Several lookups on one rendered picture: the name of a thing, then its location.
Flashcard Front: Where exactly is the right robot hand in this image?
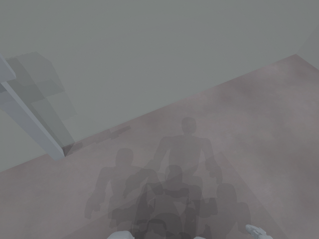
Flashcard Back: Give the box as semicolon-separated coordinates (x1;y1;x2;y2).
246;225;273;239

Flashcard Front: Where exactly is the panel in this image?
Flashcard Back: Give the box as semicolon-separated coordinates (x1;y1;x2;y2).
0;53;65;161

